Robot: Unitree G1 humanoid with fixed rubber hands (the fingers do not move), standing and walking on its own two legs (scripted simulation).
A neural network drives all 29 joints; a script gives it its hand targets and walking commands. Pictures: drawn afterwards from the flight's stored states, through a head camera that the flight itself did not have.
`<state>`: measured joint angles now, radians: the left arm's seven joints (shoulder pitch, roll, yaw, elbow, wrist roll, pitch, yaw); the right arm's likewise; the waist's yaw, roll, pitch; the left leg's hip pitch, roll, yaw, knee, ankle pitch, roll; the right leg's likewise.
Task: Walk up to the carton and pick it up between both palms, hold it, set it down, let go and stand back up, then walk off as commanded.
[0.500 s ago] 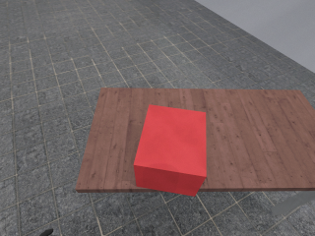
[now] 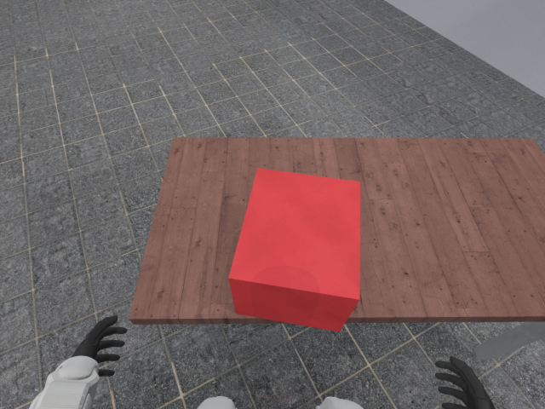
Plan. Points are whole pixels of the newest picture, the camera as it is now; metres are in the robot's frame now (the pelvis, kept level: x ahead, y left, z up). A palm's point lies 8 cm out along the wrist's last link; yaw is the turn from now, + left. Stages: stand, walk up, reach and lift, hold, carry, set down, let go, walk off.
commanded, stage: reach and lift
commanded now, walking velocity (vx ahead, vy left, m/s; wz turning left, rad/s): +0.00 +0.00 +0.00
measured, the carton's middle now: (297, 248) +0.42 -0.03 -0.10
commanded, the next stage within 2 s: none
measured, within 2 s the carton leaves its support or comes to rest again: neither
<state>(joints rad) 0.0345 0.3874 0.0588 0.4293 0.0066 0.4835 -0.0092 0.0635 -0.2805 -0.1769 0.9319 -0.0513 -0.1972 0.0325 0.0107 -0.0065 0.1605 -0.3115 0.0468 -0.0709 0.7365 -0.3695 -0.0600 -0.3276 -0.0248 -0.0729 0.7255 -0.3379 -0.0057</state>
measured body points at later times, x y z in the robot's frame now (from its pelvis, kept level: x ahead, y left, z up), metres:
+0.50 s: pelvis -0.02 -0.02 +0.02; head -0.01 -0.01 +0.46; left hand +0.16 +0.26 -0.06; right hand +0.14 -0.25 -0.07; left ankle +0.02 +0.16 -0.71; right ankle +0.03 -0.12 -0.71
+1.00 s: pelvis +0.00 -0.02 +0.02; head +0.02 +0.00 +0.47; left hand +0.19 +0.24 -0.05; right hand +0.18 -0.23 -0.04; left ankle +0.02 +0.16 -0.71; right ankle +0.03 -0.11 -0.71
